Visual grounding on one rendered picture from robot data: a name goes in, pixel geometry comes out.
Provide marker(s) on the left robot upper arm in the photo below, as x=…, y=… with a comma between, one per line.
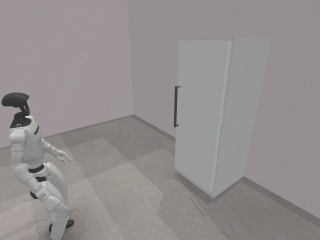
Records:
x=32, y=117

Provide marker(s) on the robot head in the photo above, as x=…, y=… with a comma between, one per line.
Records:
x=17, y=99

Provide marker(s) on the right robot upper arm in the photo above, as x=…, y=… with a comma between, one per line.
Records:
x=17, y=140

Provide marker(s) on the robot left thigh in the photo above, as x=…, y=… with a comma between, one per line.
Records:
x=57, y=179

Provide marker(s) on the fridge door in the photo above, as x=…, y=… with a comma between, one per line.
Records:
x=202, y=76

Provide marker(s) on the left robot hand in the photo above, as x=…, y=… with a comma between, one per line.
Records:
x=59, y=155

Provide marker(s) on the robot right forearm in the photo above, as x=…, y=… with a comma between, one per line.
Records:
x=31, y=182

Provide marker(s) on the handle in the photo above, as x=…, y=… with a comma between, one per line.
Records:
x=175, y=105

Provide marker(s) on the robot left forearm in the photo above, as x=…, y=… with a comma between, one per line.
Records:
x=48, y=147

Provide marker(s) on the right robot hand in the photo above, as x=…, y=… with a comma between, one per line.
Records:
x=52, y=202

